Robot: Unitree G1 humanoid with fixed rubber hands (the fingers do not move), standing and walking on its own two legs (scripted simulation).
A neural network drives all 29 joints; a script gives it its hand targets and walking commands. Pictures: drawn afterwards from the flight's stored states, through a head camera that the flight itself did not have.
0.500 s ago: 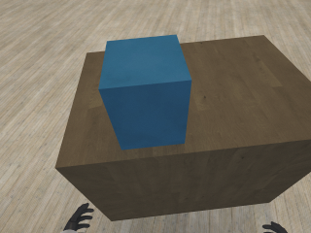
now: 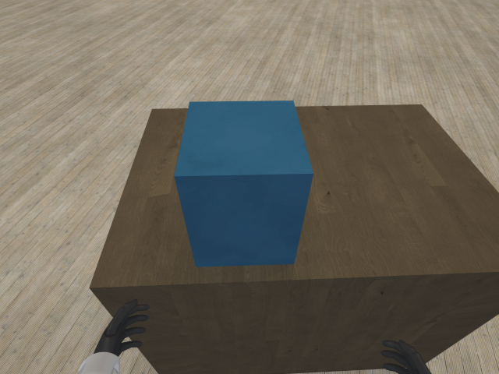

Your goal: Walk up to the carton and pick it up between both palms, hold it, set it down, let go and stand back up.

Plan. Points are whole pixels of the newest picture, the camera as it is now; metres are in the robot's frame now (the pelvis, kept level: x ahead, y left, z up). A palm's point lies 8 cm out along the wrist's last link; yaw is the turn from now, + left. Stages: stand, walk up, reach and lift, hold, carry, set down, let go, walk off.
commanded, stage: reach and lift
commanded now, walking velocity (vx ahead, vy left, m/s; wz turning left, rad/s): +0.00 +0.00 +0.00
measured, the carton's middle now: (243, 185) +0.47 +0.05 +0.06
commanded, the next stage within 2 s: none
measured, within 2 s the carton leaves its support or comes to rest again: neither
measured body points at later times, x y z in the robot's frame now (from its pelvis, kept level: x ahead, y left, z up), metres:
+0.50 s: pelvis +0.02 +0.02 +0.00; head +0.00 +0.04 +0.45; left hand +0.21 +0.25 +0.00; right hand +0.21 -0.19 +0.01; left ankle -0.02 +0.11 -0.75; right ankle +0.02 -0.10 -0.75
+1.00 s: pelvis +0.01 +0.02 +0.00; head -0.01 +0.03 +0.45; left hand +0.24 +0.24 +0.06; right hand +0.25 -0.17 +0.06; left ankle -0.02 +0.11 -0.75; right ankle +0.02 -0.10 -0.75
